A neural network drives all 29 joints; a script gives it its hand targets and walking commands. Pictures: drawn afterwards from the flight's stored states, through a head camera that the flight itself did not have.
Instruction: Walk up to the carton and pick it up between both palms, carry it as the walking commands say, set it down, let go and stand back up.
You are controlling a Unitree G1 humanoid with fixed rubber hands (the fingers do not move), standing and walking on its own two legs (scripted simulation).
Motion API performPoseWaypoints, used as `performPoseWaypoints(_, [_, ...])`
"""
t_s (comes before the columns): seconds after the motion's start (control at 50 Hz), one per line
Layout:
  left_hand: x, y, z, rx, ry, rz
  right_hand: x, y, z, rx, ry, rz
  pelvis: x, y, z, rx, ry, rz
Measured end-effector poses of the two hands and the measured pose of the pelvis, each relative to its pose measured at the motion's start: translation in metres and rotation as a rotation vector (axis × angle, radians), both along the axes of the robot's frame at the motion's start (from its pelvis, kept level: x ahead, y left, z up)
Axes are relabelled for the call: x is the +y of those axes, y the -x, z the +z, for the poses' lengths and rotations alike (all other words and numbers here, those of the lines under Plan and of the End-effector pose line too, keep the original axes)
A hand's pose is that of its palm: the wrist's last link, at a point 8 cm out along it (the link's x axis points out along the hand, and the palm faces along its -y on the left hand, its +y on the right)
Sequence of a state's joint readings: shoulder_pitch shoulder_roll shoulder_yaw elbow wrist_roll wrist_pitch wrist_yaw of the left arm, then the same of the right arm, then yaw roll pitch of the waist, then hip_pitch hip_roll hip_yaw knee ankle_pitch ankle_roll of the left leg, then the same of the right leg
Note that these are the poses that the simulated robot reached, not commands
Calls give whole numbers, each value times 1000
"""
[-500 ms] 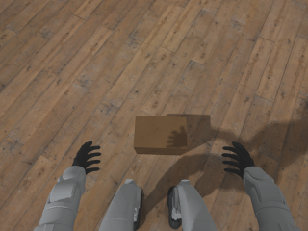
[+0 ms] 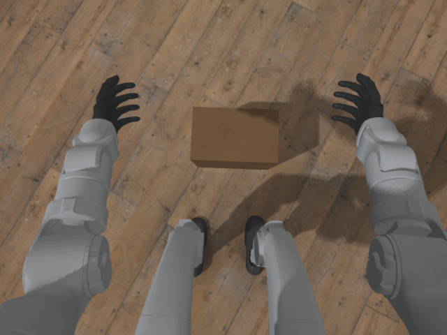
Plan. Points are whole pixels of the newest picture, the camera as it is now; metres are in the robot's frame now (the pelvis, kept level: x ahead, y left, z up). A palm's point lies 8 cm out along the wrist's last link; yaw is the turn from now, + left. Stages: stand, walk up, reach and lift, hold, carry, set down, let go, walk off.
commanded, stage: reach and lift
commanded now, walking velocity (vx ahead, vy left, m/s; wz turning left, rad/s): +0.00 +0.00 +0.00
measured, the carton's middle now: (234, 141) +0.49 +0.00 -0.55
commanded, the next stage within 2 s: none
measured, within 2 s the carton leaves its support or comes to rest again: neither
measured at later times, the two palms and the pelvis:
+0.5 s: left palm (124, 112) +0.48 +0.23 -0.19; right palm (350, 110) +0.49 -0.23 -0.18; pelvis +0.00 +0.01 -0.02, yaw +0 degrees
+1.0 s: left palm (150, 123) +0.49 +0.22 -0.32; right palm (323, 125) +0.50 -0.23 -0.32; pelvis -0.07 +0.01 -0.19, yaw +0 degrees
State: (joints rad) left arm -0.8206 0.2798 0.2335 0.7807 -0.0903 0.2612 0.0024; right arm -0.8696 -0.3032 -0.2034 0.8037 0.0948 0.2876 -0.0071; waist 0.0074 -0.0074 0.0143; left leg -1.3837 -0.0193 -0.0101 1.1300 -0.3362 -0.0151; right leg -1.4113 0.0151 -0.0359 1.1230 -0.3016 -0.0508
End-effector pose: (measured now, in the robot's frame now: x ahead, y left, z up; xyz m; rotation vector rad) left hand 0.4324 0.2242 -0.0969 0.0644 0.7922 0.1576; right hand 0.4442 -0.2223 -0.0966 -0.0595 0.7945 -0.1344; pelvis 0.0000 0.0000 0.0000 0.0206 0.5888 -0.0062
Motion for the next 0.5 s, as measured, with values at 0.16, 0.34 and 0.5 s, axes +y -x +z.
performPoseWaypoints(0.16, [1,-42,-17,-84,13,4,-9,-44,-11,-102,-5,-2,2,-16,-8,139,1,1])
performPoseWaypoints(0.34, [3,-67,-33,-171,-1,-26,-8,-64,-32,-154,22,51,7,-16,0,71,2,-8])
performPoseWaypoints(0.5, [7,-45,-88,-114,-4,10,-13,-48,-88,-124,17,30,13,3,-15,-78,21,8])
